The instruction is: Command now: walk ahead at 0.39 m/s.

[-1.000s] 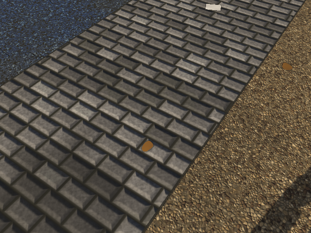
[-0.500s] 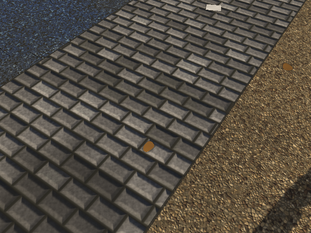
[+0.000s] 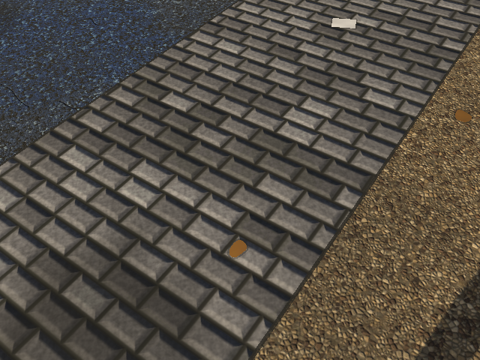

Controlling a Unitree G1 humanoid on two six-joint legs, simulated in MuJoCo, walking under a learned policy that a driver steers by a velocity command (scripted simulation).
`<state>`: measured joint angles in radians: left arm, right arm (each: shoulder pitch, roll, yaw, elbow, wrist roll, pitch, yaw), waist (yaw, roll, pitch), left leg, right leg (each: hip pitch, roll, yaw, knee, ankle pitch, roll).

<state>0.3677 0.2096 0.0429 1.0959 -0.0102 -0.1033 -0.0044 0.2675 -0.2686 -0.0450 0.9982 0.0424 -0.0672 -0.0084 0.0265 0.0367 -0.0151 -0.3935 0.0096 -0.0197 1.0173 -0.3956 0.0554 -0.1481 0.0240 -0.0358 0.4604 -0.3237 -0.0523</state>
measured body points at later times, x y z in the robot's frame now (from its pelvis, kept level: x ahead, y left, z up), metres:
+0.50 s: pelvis +0.26 +0.06 +0.00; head +0.29 +0.06 +0.45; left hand +0.29 +0.32 -0.15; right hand +0.38 -0.20 -0.13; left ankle +0.33 +0.14 -0.74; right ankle +0.16 -0.09 -0.63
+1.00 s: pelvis +0.55 -0.01 -0.01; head +0.58 -0.02 +0.44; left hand +0.71 +0.25 -0.11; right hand +0.55 -0.28 -0.16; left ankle +0.41 +0.14 -0.65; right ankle +0.63 -0.10 -0.74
